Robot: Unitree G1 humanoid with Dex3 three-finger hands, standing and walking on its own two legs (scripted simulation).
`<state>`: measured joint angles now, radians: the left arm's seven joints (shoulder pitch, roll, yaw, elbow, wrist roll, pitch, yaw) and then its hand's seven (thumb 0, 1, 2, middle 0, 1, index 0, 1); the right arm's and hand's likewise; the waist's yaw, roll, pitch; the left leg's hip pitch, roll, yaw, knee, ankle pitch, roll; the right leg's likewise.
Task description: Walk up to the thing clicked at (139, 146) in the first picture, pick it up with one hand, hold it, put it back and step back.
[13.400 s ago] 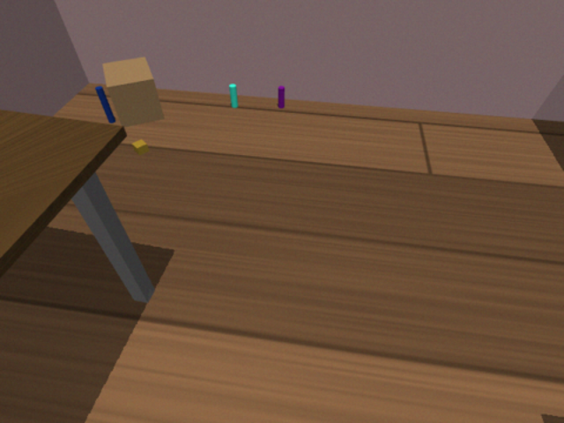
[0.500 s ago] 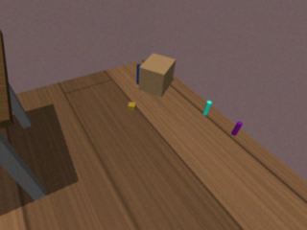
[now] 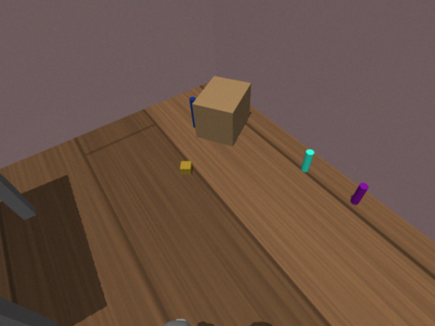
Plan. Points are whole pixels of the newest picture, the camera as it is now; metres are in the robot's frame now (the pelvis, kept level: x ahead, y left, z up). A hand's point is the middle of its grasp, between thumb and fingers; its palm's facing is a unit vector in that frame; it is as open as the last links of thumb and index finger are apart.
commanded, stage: walk up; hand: left
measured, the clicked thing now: (186, 167) +1.11 +0.28 -0.75
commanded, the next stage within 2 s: none
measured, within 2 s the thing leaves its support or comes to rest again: neither
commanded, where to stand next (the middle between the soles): +0.71 +0.02 m, yaw +2 degrees
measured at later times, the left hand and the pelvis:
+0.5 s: hand (103, 266) +0.29 +0.30 -0.14, palm faces -0.04 -0.94 -0.34, open 7.4 cm; pelvis +0.23 +0.02 +0.00, yaw +1 degrees
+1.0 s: hand (137, 209) +0.43 +0.24 -0.12, palm faces +0.05 -0.91 -0.41, open 7.4 cm; pelvis +0.42 -0.03 +0.00, yaw +3 degrees
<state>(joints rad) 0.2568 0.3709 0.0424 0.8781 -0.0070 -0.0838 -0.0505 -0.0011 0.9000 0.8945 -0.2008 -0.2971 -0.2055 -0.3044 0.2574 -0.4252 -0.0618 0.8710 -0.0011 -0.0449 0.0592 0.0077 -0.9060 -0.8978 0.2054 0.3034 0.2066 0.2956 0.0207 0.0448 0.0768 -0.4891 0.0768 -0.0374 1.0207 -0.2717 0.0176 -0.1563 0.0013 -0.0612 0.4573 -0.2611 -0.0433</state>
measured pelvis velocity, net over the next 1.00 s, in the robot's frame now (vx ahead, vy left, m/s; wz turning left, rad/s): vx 0.42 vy -0.03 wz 0.05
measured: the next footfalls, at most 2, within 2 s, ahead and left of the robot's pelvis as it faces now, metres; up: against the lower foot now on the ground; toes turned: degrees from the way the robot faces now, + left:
left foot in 0.18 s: +0.26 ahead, +0.16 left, +0.00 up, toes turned +7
right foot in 0.62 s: +0.44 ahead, -0.13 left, +0.00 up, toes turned -4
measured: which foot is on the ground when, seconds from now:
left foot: up 0.00-0.16, down 0.18-0.66, up 0.68-1.00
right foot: down 0.00-0.22, up 0.24-0.60, down 0.62-1.00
